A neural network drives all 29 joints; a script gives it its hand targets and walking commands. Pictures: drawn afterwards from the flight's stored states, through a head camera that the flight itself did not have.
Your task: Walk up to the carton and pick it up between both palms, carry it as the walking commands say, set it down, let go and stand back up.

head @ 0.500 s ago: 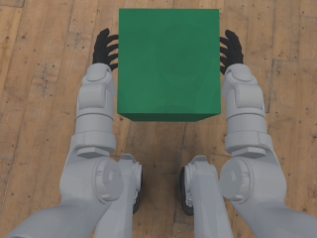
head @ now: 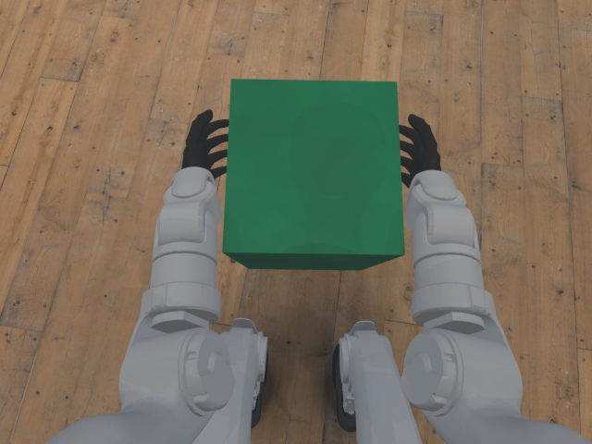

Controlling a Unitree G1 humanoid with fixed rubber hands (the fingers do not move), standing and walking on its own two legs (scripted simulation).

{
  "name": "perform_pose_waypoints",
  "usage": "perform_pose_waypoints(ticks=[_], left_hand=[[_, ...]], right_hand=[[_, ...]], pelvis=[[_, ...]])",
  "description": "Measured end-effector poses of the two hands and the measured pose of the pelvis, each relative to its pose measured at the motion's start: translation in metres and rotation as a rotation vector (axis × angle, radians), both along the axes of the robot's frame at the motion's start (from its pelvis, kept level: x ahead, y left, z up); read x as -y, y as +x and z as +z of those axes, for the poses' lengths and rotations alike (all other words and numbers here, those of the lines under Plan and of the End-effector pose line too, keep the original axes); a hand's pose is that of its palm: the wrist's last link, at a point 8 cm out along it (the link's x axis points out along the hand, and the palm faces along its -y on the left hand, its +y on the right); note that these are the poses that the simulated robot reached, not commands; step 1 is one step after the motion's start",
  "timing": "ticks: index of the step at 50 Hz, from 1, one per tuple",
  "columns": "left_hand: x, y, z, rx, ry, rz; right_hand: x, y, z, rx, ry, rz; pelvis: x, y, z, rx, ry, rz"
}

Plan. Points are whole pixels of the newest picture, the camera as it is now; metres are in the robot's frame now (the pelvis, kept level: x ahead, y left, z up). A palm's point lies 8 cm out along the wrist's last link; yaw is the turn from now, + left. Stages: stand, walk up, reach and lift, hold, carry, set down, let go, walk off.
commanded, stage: reach and lift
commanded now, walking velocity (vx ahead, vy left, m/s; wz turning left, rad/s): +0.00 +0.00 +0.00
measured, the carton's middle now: (308, 193) +0.46 +0.00 -0.12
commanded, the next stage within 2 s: none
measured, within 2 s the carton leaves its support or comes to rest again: neither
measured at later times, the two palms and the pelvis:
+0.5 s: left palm (180, 167) +0.44 +0.14 +0.03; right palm (446, 171) +0.44 -0.15 +0.02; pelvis +0.02 +0.00 +0.06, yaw +0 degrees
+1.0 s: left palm (145, 160) +0.41 +0.14 +0.10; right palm (479, 164) +0.42 -0.14 +0.10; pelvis +0.03 +0.00 +0.13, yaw +0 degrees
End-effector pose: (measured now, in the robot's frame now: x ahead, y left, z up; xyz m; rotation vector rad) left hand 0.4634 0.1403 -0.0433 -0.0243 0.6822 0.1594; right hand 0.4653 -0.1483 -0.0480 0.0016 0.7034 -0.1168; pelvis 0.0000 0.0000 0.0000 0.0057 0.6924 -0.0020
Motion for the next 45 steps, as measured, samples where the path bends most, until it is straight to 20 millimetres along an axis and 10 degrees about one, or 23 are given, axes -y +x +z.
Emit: perform_pose_waypoints(ticks=[45], left_hand=[[-0.002,-0.047,0.132,0.003,0.001,0.010]], right_hand=[[-0.002,-0.045,0.131,0.002,0.007,0.005]], pelvis=[[0.002,0.031,0.119,0.254,-0.001,-0.002]])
